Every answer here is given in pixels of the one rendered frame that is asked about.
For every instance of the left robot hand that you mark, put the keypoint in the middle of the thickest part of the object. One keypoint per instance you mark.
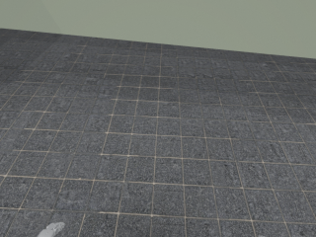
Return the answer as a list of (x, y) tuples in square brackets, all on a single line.
[(52, 229)]

